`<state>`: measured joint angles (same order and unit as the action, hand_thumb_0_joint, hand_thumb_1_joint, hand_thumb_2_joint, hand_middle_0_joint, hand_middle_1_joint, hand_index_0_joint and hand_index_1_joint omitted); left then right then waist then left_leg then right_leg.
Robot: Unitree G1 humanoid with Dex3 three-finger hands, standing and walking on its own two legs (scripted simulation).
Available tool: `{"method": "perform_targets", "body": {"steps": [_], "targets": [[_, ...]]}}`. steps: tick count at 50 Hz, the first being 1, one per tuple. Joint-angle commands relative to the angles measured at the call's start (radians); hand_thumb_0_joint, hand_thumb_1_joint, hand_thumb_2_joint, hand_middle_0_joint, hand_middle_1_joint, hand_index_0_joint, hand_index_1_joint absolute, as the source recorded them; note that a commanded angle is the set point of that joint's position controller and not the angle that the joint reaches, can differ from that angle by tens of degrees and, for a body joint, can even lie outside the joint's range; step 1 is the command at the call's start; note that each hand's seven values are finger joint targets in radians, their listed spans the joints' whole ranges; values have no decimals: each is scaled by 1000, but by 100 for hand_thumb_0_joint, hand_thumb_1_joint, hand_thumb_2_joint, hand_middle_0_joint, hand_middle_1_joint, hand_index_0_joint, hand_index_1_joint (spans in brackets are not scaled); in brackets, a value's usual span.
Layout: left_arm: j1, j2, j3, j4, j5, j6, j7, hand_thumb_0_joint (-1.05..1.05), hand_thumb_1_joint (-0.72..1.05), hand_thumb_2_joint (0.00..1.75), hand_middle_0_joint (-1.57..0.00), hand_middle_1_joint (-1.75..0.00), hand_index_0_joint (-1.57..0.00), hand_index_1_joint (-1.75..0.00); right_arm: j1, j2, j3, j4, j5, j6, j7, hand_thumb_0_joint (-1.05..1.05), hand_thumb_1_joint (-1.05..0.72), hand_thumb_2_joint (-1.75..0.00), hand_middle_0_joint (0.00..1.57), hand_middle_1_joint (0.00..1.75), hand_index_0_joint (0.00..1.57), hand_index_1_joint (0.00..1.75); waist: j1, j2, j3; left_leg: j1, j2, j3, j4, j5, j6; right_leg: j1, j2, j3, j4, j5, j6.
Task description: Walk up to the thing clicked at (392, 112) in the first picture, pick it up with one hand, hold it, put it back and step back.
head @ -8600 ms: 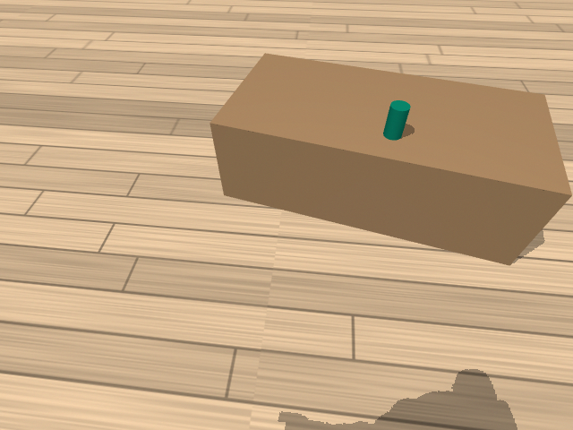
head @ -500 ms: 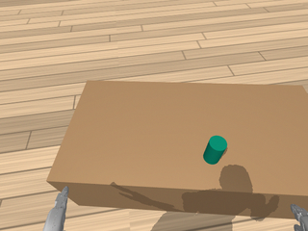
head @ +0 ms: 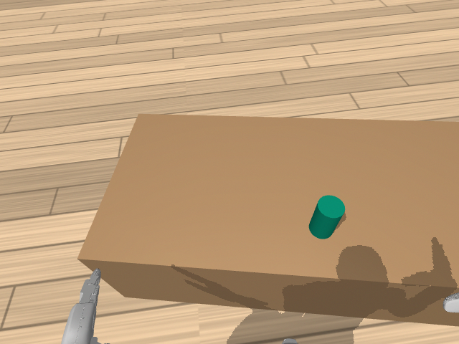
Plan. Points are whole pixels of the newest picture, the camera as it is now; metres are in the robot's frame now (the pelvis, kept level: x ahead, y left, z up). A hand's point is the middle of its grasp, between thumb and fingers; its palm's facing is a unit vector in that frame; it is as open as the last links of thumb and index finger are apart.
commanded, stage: go down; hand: right
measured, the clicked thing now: (325, 217) +0.49 -0.22 -0.25
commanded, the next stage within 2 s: approach in 1.50 s
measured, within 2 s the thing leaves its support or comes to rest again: neither
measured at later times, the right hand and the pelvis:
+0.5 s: hand out of the picture +0.33 -0.38 +0.02, palm faces +0.21 +0.97 -0.15, open 17.4 cm; pelvis -0.01 -0.01 +0.00, yaw +1 degrees
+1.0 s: hand out of the picture +0.36 -0.40 +0.04, palm faces +0.23 +0.96 -0.12, open 17.4 cm; pelvis +0.00 -0.01 -0.01, yaw +1 degrees
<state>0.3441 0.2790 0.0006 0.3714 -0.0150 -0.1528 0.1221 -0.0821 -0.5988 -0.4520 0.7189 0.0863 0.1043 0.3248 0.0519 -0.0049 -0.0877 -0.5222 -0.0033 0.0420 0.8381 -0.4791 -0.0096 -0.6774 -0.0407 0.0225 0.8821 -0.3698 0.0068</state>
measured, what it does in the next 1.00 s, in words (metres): stands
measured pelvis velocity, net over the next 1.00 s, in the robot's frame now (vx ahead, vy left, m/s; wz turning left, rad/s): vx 0.00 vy -0.01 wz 0.02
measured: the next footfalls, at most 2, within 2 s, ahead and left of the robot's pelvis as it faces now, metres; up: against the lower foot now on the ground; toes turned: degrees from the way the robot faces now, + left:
none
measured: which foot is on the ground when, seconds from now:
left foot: down 0.00-1.00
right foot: down 0.00-1.00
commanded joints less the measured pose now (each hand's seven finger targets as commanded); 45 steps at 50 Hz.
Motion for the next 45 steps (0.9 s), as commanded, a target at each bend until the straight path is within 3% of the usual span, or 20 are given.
{"method": "perform_targets", "body": {"steps": [1,5,6,9,12,14,15,16,17,18,22,24,26,27,29,31,32,35,41,45], "targets": [[23,177,86,-159,-3,-58,21,0,-55,6,-5,-5,-5,-5,-198,-346,-112,-13,12,-73,43,0,54,-4,4,5,5,5,-10,-59,-191,-31,-15,-6,-136,272,18,247,14,5,-135,224,-27],[-14,158,80,-120,5,-57,3,0,-55,5,-5,-5,-5,-5,-266,-425,-151,18,7,-132,59,0,57,-4,4,5,4,5,-34,-126,-148,-55,-13,-17,-131,218,28,189,17,-2,-138,171,-25],[-25,168,96,-104,7,-54,0,0,-55,5,-5,-5,-5,-5,-253,-447,-171,27,3,-146,59,0,58,-4,3,6,4,6,-42,-131,-174,-61,-14,-19,-119,223,32,191,17,0,-134,179,-25],[-81,149,64,-163,9,-53,-3,0,-55,5,-5,-5,-5,-5,-396,-513,-206,-37,6,-198,62,0,61,-5,3,6,3,6,-34,-168,-282,-27,-21,-15,-112,243,35,244,11,9,-128,218,-23],[-69,161,75,-118,9,-49,10,0,-56,6,-6,-5,-5,-5,-457,-495,-195,20,23,-231,74,0,58,-5,3,6,3,6,-9,-156,-279,-61,-26,-15,-109,226,33,256,5,12,-129,186,-25],[-55,191,96,-130,10,-49,16,0,-56,6,-6,-5,-5,-6,-425,-439,-149,127,27,-234,93,0,54,-5,3,6,4,6,20,-115,-292,-76,-26,-15,-118,241,28,277,6,11,-122,194,-30],[-62,218,114,-142,12,-48,22,0,-55,6,-6,-5,-5,-6,-504,-517,-178,48,23,-248,94,0,53,-5,4,5,4,5,23,-146,-350,-76,-24,-22,-119,246,30,300,7,13,-118,200,-30],[-55,190,81,-131,12,-45,23,0,-55,6,-6,-5,-5,-5,-547,-565,-199,33,21,-253,96,0,52,-5,4,5,4,5,10,-183,-348,-70,-20,-26,-126,245,30,307,9,10,-116,203,-29],[-10,173,69,-78,14,-40,21,0,-56,6,-6,-5,-5,-6,-477,-491,-156,157,18,-242,105,0,51,-5,4,5,4,5,17,-174,-285,-105,-23,-21,-124,232,32,282,10,9,-122,193,-28],[10,145,49,-23,15,-33,16,0,-55,6,-6,-5,-5,-6,-485,-501,-163,136,26,-248,110,0,52,-5,4,5,4,5,6,-174,-237,-116,-23,-20,-127,217,32,248,12,8,-124,168,-30],[5,206,96,-81,17,-31,16,0,-56,6,-6,-5,-5,-6,-507,-550,-181,169,22,-260,118,0,52,-6,4,5,4,5,16,-154,-294,-113,-34,0,-122,239,32,287,0,23,-129,219,-22],[-4,164,59,-75,14,-25,4,0,-56,6,-6,-5,-5,-6,-492,-521,-166,203,25,-263,128,0,49,-6,4,5,4,5,3,-166,-260,-118,-35,2,-112,247,33,266,1,25,-127,249,-19],[-32,181,74,-140,12,-26,4,0,-56,6,-6,-5,-5,-5,-563,-593,-209,135,26,-282,126,0,50,-5,4,5,5,5,3,-183,-337,-94,-34,0,-112,288,32,317,-3,26,-110,317,-19],[-20,185,78,-126,14,-23,4,0,-56,6,-6,-5,-5,-5,-545,-582,-208,176,26,-279,127,0,50,-5,5,5,5,5,3,-169,-338,-99,-35,2,-106,296,32,314,-4,28,-104,340,-20],[-25,162,65,-100,14,-18,-3,0,-55,6,-5,-5,-5,-5,-510,-535,-188,217,30,-279,135,0,50,-5,4,5,4,5,2,-166,-279,-117,-32,-8,-108,275,33,264,4,21,-102,286,-25],[-48,182,76,-137,14,-24,0,0,-55,6,-5,-5,-5,-5,-538,-550,-186,214,28,-291,138,0,50,-5,4,5,4,5,12,-150,-305,-118,-38,-1,-107,259,32,279,-5,29,-111,266,-23],[-63,186,74,-138,16,-22,-2,0,-55,6,-6,-5,-5,-6,-578,-608,-218,169,26,-302,134,0,50,-5,5,5,5,5,3,-183,-341,-98,-32,-8,-108,278,33,282,1,24,-100,280,-24],[-33,186,73,-157,13,-18,0,0,-55,6,-5,-5,-5,-6,-590,-608,-219,186,29,-312,138,0,51,-5,4,5,4,5,17,-172,-383,-84,-32,-10,-100,317,30,306,4,25,-83,323,-25],[-16,151,46,-81,18,-7,-8,0,-55,6,-5,-5,-5,-5,-637,-630,-219,203,24,-331,142,0,51,-5,5,5,5,5,19,-213,-303,-146,-31,-15,-98,287,31,263,4,19,-77,278,-29],[-35,195,79,-106,20,-10,-11,0,-54,5,-5,-5,-5,-5,-633,-639,-215,222,21,-324,156,0,53,-5,4,5,4,5,24,-230,-334,-159,-35,-3,-92,260,34,288,-5,32,-87,271,-19]]}}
